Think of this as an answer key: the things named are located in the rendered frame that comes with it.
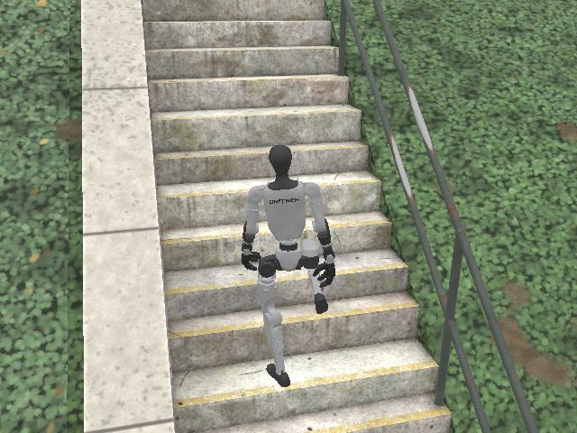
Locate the right robot forearm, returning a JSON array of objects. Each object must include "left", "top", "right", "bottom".
[{"left": 317, "top": 219, "right": 335, "bottom": 264}]

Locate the left robot shin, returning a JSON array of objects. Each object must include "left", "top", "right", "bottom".
[{"left": 263, "top": 313, "right": 285, "bottom": 375}]

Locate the robot left upper arm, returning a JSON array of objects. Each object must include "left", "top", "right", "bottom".
[{"left": 245, "top": 185, "right": 264, "bottom": 235}]

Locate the right robot shin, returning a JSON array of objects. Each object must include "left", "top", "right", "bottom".
[{"left": 307, "top": 264, "right": 322, "bottom": 295}]

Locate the left robot hand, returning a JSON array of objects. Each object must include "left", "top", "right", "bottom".
[{"left": 242, "top": 252, "right": 261, "bottom": 271}]

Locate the robot shin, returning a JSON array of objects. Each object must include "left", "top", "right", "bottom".
[
  {"left": 263, "top": 313, "right": 285, "bottom": 375},
  {"left": 307, "top": 264, "right": 322, "bottom": 295}
]

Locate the left robot forearm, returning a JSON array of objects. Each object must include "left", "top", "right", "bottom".
[{"left": 241, "top": 221, "right": 255, "bottom": 255}]

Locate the right robot hand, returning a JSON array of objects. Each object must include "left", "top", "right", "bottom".
[{"left": 313, "top": 262, "right": 335, "bottom": 288}]

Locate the robot right upper arm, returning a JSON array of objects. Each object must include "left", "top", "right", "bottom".
[{"left": 302, "top": 182, "right": 327, "bottom": 233}]

